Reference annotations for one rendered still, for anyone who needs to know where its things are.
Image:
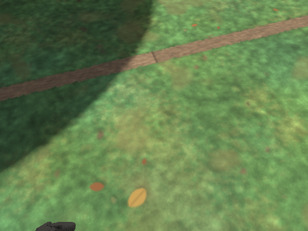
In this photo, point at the robot left hand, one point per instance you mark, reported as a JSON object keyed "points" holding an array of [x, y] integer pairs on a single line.
{"points": [[57, 226]]}

